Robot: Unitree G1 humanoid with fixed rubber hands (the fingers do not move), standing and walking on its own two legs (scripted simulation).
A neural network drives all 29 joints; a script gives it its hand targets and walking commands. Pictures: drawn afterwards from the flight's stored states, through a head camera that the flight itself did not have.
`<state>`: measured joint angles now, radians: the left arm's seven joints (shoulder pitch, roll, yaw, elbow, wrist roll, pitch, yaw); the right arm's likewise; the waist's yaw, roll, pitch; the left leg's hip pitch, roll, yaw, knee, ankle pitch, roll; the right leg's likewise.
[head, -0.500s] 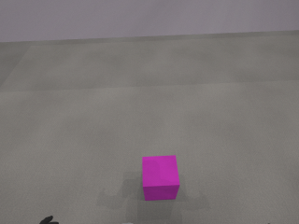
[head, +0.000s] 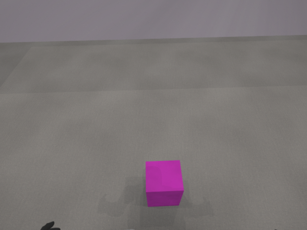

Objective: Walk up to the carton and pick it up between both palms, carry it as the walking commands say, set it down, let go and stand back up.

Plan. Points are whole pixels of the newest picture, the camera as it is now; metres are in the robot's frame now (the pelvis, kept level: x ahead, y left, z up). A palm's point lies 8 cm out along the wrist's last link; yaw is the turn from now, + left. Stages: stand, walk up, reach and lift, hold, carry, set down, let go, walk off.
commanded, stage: walk up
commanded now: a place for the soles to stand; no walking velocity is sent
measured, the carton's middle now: (163, 184) +0.45 -0.02 -0.61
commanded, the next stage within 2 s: none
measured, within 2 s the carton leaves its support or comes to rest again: neither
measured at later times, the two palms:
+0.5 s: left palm out of the picture +0.09 +0.32 -0.09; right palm out of the picture +0.08 -0.32 -0.10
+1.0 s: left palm out of the picture +0.06 +0.31 -0.10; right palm out of the picture +0.12 -0.33 -0.11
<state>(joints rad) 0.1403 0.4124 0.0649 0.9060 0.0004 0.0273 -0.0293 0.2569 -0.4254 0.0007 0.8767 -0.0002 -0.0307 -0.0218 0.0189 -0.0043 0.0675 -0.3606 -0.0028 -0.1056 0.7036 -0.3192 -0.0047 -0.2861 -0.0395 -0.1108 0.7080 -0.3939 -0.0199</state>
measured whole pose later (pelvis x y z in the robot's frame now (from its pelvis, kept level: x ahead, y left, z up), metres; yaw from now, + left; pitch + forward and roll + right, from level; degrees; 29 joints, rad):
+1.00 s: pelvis +0.03 -0.02 +0.00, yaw +4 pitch +0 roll +1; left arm 0.21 0.41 0.06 0.92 0.00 0.01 -0.03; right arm 0.25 -0.43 0.00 0.88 0.00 -0.04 -0.02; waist 0.03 0.00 0.11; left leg -0.38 -0.01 0.02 0.68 -0.31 0.00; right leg -0.25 -0.04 -0.12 0.71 -0.45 -0.04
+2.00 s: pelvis +0.02 -0.01 +0.01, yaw +6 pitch -3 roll -1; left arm 0.15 0.41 0.03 1.01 0.00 -0.01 -0.02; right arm 0.18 -0.41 0.00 0.98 0.00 -0.03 0.00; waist 0.00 0.01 0.07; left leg -0.28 0.00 -0.04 0.58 -0.26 0.01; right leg -0.24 -0.04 -0.05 0.54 -0.25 0.02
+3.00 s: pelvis +0.04 -0.01 +0.02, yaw +6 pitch -1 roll +0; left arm 0.15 0.41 0.02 1.02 0.00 -0.02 -0.01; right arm 0.17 -0.41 0.00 0.99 0.00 -0.02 0.01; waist 0.00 0.02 0.04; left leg -0.26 0.00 -0.04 0.52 -0.25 0.00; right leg -0.23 -0.04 -0.05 0.51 -0.26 0.01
